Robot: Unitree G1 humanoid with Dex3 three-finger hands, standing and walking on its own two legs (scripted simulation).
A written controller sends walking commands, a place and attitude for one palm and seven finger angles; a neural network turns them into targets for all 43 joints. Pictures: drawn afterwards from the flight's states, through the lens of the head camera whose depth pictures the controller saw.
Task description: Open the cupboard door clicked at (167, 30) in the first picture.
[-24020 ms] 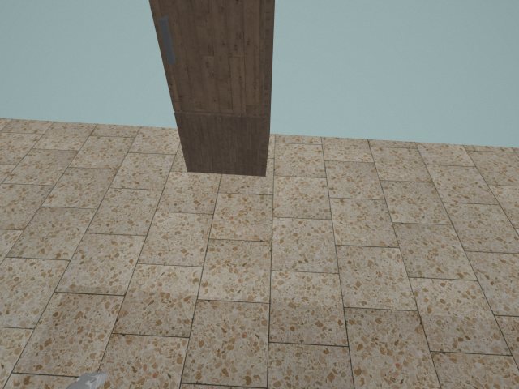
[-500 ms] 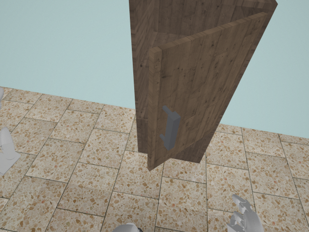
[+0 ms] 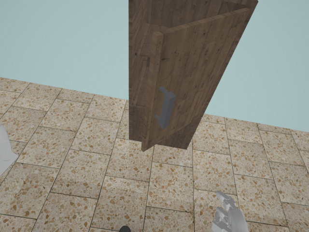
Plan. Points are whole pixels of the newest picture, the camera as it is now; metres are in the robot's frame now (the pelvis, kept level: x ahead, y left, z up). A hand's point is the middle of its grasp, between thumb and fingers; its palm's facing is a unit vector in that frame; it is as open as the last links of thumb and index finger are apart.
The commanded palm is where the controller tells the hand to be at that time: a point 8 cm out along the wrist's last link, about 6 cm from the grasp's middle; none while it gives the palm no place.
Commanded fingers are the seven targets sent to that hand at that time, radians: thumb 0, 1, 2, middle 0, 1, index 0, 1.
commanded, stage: stop stepping back and stand still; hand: left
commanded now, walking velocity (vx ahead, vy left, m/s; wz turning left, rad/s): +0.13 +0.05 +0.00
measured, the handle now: (162, 107) +0.52 +0.00 -0.02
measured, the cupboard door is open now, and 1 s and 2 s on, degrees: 45 45 45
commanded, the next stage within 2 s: let the arm hang, fingers relaxed in 1.52 s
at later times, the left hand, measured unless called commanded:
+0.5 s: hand (32, 193) +0.15 +0.21 +0.16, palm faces +0.34 -0.80 -0.50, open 7.4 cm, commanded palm +0.09 +0.27 +0.17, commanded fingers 0.00 0.90 0.90 -0.20 -0.30 -0.20 -0.30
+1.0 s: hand (4, 217) +0.12 +0.23 +0.17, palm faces +0.34 -0.79 -0.51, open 7.4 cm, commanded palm +0.06 +0.28 +0.17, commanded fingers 0.00 0.90 0.90 -0.20 -0.30 -0.20 -0.30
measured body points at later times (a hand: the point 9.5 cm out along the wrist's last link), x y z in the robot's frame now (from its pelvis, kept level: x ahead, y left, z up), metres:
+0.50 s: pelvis -0.07 -0.02 -0.01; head -0.09 -0.02 +0.43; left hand +0.13 +0.26 +0.19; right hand +0.06 -0.27 -0.09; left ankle +0.03 +0.08 -0.74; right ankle -0.07 -0.11 -0.74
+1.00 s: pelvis -0.10 -0.01 +0.00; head -0.09 -0.01 +0.45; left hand +0.09 +0.27 +0.20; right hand +0.07 -0.25 -0.07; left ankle -0.08 +0.11 -0.74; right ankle -0.07 -0.11 -0.74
